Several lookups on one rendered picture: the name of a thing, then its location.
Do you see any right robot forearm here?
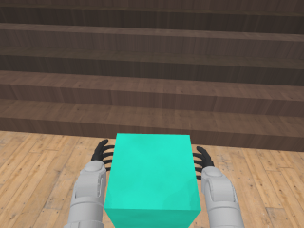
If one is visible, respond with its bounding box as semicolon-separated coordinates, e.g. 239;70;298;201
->
201;166;245;228

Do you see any left robot forearm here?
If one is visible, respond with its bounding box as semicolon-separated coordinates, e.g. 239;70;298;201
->
63;161;106;228

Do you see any right robot hand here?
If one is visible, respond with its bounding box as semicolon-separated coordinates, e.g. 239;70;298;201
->
192;146;215;180

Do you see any left robot hand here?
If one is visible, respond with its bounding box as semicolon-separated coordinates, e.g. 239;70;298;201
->
91;139;115;172

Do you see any carton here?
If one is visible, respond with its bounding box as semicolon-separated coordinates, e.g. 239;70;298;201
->
104;133;201;228

